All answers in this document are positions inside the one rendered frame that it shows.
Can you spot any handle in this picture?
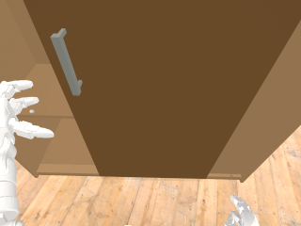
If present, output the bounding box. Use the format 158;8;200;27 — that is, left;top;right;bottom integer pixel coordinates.
50;28;83;96

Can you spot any wardrobe door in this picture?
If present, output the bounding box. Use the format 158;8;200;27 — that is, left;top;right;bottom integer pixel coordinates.
209;20;301;174
23;0;301;179

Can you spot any left robot hand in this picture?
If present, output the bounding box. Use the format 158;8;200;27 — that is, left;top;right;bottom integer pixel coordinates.
0;80;55;139

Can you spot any right robot hand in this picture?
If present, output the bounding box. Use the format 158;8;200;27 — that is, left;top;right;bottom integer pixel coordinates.
224;194;260;226

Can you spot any left robot forearm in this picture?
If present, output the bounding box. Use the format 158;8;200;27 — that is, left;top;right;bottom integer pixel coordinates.
0;127;20;224

